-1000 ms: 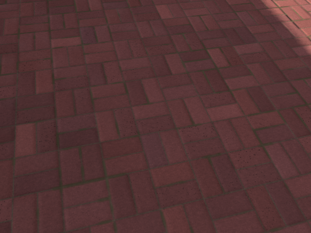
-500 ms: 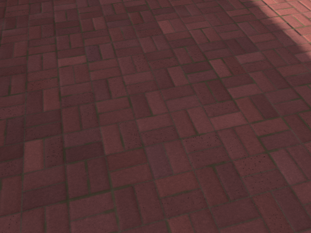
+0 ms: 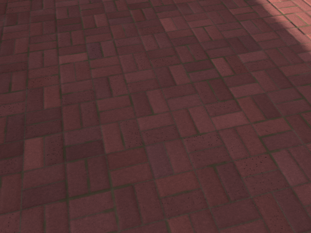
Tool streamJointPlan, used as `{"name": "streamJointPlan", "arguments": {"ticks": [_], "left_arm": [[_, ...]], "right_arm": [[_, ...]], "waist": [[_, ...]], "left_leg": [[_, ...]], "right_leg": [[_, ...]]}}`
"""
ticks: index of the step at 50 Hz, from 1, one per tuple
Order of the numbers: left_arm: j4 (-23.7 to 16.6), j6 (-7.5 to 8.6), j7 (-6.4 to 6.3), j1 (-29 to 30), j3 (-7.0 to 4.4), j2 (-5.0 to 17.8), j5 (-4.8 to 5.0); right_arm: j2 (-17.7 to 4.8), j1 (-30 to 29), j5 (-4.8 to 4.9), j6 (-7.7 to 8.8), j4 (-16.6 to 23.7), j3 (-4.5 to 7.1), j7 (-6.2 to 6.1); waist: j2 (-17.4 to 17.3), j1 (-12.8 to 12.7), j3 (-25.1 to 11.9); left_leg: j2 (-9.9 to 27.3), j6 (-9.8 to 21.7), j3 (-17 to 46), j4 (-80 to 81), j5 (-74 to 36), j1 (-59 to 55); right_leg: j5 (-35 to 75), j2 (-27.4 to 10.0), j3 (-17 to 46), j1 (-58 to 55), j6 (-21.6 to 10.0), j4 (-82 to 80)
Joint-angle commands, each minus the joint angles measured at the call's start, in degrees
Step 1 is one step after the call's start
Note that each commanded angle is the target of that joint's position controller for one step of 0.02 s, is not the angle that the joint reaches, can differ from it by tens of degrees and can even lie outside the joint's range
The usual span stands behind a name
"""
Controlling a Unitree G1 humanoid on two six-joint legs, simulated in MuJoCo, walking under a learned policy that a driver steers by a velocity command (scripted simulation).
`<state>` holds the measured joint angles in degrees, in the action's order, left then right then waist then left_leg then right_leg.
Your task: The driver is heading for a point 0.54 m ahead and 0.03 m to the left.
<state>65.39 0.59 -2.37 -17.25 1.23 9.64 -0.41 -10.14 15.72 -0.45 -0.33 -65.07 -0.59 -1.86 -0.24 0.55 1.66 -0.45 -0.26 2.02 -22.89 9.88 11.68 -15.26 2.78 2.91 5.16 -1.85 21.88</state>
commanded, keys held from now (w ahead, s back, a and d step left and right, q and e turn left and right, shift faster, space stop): no key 0.26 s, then w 0.74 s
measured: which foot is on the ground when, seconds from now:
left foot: down 0.00-1.00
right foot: down 0.00-0.54, up 0.56-1.00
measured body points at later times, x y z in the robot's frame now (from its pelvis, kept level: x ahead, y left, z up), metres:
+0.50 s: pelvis +0.05 +0.02 -0.01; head +0.04 +0.03 +0.44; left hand -0.04 +0.25 -0.17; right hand +0.05 -0.22 -0.16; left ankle +0.04 +0.11 -0.73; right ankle -0.04 -0.10 -0.74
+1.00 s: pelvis +0.28 +0.04 -0.02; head +0.32 +0.04 +0.42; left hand +0.46 +0.25 -0.15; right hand +0.15 -0.17 -0.16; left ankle +0.07 +0.11 -0.74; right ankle +0.41 -0.02 -0.74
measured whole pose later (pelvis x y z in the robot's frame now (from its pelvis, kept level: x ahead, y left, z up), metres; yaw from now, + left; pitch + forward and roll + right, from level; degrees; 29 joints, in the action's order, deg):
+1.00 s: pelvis +0.28 +0.04 -0.02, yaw +1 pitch +1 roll +0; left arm 52.1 3.4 0.9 0.4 -1.5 9.8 -0.9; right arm -7.7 30.7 -1.1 5.8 -65.3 0.0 -1.3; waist 0.1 2.8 4.1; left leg -3.1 3.9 -2.5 -16.9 25.7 -10.2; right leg -6.8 2.4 -7.9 28.7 -7.5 32.1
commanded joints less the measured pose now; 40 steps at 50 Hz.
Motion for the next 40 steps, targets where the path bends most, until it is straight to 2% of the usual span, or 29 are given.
{"name": "streamJointPlan", "arguments": {"ticks": [1, 13, 14, 15, 17, 18, 19, 20, 22, 24, 25, 26, 27, 28, 29, 30, 31, 32, 34, 36, 38, 40], "left_arm": [[-0.39, 0.24, -0.22, -4.21, -0.73, 4.74, -0.02], [-0.19, 0.3, -0.42, -5.74, -0.85, 3.64, -0.07], [-0.03, 0.29, -0.4, -6.31, -0.78, 3.32, -0.17], [-0.03, 0.19, -0.38, -6.57, -1.06, 3.9, -0.28], [-0.47, -0.36, -0.23, -7.39, -2.25, 6.4, -0.31], [-0.52, -0.56, -0.12, -8.97, -2.74, 7.14, -0.29], [-0.25, -0.59, -0.09, -11.01, -3.21, 7.95, -0.25], [-0.14, -0.4, -0.06, -11.65, -3.63, 8.33, -0.34], [-0.6, 0.42, 0.18, -11.3, -4.08, 8.35, -0.86], [-1.18, 1.35, 0.42, -10.05, -4.44, 8.46, -0.91], [-1.7, 1.68, 0.51, -8.38, -4.56, 8.4, -0.49], [-2.55, 1.92, 0.62, -5.9, -4.51, 8.01, -0.13], [-3.55, 2.48, 0.85, -4.08, -4.14, 6.62, -0.26], [-5.94, 3.27, 1.51, -2.0, -2.92, 2.42, 0.16], [-7.58, 3.52, 1.99, -1.98, -3.41, 4.14, -1.26], [-7.39, 3.37, 2.37, -1.07, -3.81, 5.52, -2.27], [-7.25, 3.69, 2.93, -0.64, -3.41, 3.68, -1.94], [-7.06, 4.02, 3.36, -0.66, -3.3, 2.82, -1.41], [-6.97, 3.51, 3.89, -0.82, -3.77, 3.59, -1.68], [-7.51, 2.77, 4.03, 0.2, -4.15, 3.95, -1.56], [-9.11, 2.26, 4.05, 4.28, -4.11, 3.48, -1.41], [-11.68, 2.04, 4.12, 10.59, -3.8, 3.03, -1.21]], "right_arm": [[-4.75, 3.52, 0.0, 0.19, 0.24, 0.75, -0.22], [-3.76, 4.07, 0.01, 0.14, -0.67, 0.89, -0.44], [-3.33, 4.36, -0.07, 0.09, -0.85, 0.78, -0.41], [-3.52, 3.99, -0.19, -0.03, -0.67, 0.92, -0.35], [-3.92, 2.95, -0.59, -0.27, 0.46, 1.4, 0.02], [-3.58, 1.41, -0.98, -0.24, 1.5, 1.47, 0.38], [-2.31, -0.3, -1.42, 0.07, 2.81, 1.25, 0.76], [-1.48, -1.64, -1.97, 0.67, 4.09, 1.07, 1.07], [-2.31, -3.12, -1.8, 2.11, 6.15, 1.46, 1.55], [-2.91, -2.14, -1.18, 3.45, 7.17, 1.94, 2.15], [-2.47, 0.78, -0.7, 3.98, 6.64, 2.13, 2.34], [-2.04, 6.81, -0.2, 4.35, 4.71, 2.48, 2.36], [-3.31, 14.02, -0.19, 4.66, 2.24, 3.31, 2.05], [-9.19, 21.72, -0.83, 5.04, 1.02, 4.95, 1.46], [-12.14, 26.74, -0.19, 4.25, -1.02, 5.78, 1.72], [-8.62, 19.87, -0.53, 3.83, 0.82, 4.82, 1.69], [-7.25, 14.09, -0.64, 4.12, 3.14, 4.39, 1.93], [-6.59, 10.71, -0.72, 4.54, 4.44, 4.08, 1.94], [-4.38, 10.65, -0.55, 5.49, 4.22, 3.13, 1.65], [-4.0, 14.64, -0.32, 6.01, 2.54, 2.67, 1.41], [-3.97, 17.22, -0.32, 6.14, 1.63, 2.26, 1.25], [-3.8, 17.87, -0.46, 6.18, 1.55, 1.84, 1.12]], "waist": [[0.24, 0.05, 2.49], [0.32, -0.03, 2.8], [0.45, -0.17, 1.69], [0.97, -0.35, 2.41], [4.38, -1.11, 4.81], [6.03, -2.16, 7.24], [8.18, -3.18, 9.28], [9.24, -3.51, 11.42], [8.34, -3.17, 12.23], [7.32, -1.68, 11.2], [6.84, 0.23, 10.13], [5.64, 3.39, 8.67], [1.72, 6.32, 6.34], [-12.59, 9.19, 3.13], [-16.53, 8.21, 2.42], [-6.78, 4.07, 6.69], [-2.58, 2.16, 8.66], [-1.45, 0.58, 8.31], [-2.28, -0.56, 6.34], [-3.53, -0.63, 4.74], [-4.15, -0.11, 4.61], [-4.64, 0.74, 5.95]], "left_leg": [[4.88, 1.98, 4.24, 2.51, -5.73, -2.46], [4.84, 1.98, 4.12, 2.15, -6.33, -2.45], [4.31, 2.03, 3.86, 2.44, -2.24, -2.89], [3.19, 2.21, 3.2, 1.62, 3.09, -2.03], [-0.42, 3.28, 0.26, -4.02, 16.51, 3.17], [-1.75, 3.47, -1.02, -7.96, 19.52, 8.33], [-2.45, 3.42, -3.17, -12.72, 18.7, 12.78], [-0.84, 3.49, -4.71, -16.6, 15.74, 15.32], [1.69, 4.08, -4.14, -19.86, 15.15, 18.71], [2.18, 4.66, -4.61, -15.38, 14.87, 16.35], [1.2, 4.9, -5.94, -10.45, 11.38, 9.72], [-0.83, 5.02, -7.09, -4.67, 8.14, -1.44], [-0.34, 5.13, -3.77, -1.04, 7.55, -13.52], [12.74, 8.29, 17.68, 10.13, 21.21, -21.89], [21.46, 11.79, 34.47, 15.24, 25.73, -22.57], [21.19, 11.65, 31.52, 14.73, 27.27, -16.53], [19.24, 11.18, 26.2, 15.33, 22.98, -11.66], [16.85, 10.47, 20.84, 16.28, 16.7, -9.64], [13.21, 9.35, 12.59, 16.3, 3.32, -10.47], [11.84, 8.82, 7.5, 14.27, -12.41, -13.66], [11.09, 8.7, 4.31, 13.36, -22.11, -14.5], [10.31, 8.79, 2.46, 13.87, -26.69, -13.16]], "right_leg": [[8.18, -6.46, 4.84, 5.64, -1.6, -4.46], [8.98, -6.5, 4.58, 5.38, -1.55, -4.03], [4.05, -6.16, 4.6, 5.07, -1.72, -4.93], [-2.51, -5.66, 4.94, 5.78, -2.2, -5.61], [-20.78, -6.28, 8.46, 7.48, -4.9, -7.18], [-28.13, -8.64, 12.51, 7.41, -6.76, -9.55], [-32.96, -12.4, 17.62, 6.49, -8.93, -12.49], [-33.41, -16.2, 21.67, 6.66, -11.0, -14.03], [-26.96, -18.53, 23.37, 5.28, -12.77, -14.35], [-18.79, -17.49, 19.82, 3.97, -12.09, -11.82], [-15.18, -15.8, 16.71, 6.61, -10.9, -9.73], [-11.46, -13.15, 12.97, 12.33, -9.21, -6.08], [-6.27, -9.61, 8.36, 18.94, -7.39, 1.7], [-6.33, -1.29, -1.94, 28.02, -4.04, 21.28], [-15.74, 1.11, -4.39, 35.16, -3.45, 35.02], [-11.99, -3.23, -1.54, 36.44, -4.24, 42.26], [-6.02, -5.27, -0.65, 35.64, -4.31, 43.3], [-1.79, -6.62, -0.79, 33.82, -3.95, 42.32], [1.99, -7.26, -2.59, 32.38, -2.78, 40.63], [3.39, -6.47, -4.8, 34.05, -2.08, 40.26], [4.59, -5.94, -6.53, 36.16, -1.38, 38.5], [6.51, -5.17, -8.32, 36.75, -0.89, 33.25]]}}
